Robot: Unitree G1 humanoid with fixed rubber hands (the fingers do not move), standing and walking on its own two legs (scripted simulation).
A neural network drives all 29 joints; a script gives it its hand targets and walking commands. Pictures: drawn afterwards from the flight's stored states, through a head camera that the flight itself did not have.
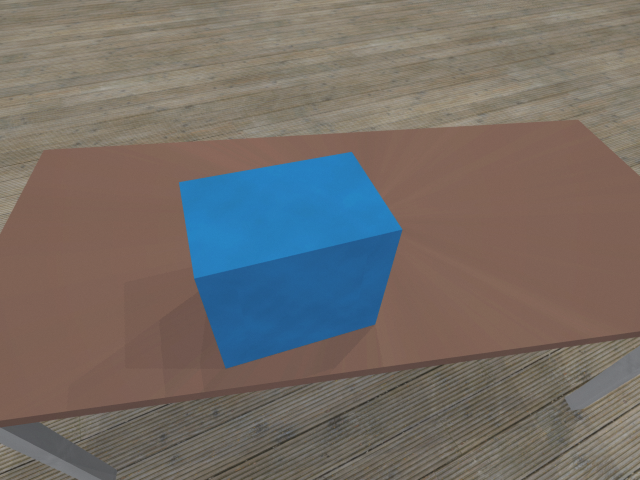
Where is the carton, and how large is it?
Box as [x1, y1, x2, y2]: [179, 152, 401, 367]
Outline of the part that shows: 351,152 179,182 194,279 225,367 236,365 374,324 401,232 401,228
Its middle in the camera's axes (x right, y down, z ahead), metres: -0.05 +0.03 +0.62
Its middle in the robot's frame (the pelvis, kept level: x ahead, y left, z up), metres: +0.45 +0.05 -0.02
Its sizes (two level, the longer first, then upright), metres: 0.267 0.178 0.248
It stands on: a table, 0.64 m high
